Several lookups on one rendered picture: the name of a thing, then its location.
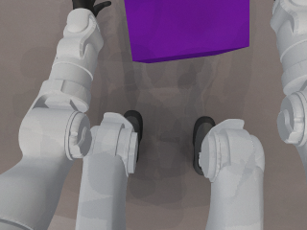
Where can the left robot forearm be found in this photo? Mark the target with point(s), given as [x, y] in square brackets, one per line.
[73, 69]

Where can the left robot upper arm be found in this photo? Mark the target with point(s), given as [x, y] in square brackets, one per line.
[51, 139]

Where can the carton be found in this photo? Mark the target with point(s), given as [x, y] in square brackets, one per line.
[165, 30]

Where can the robot left hand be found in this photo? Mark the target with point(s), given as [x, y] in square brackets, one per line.
[88, 4]

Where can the robot right foot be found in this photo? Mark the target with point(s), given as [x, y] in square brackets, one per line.
[201, 128]

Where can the robot left thigh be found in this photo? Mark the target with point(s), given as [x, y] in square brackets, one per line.
[102, 198]

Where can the right robot upper arm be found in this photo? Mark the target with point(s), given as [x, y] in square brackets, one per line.
[292, 123]

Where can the right robot forearm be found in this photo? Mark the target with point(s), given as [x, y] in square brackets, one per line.
[289, 21]

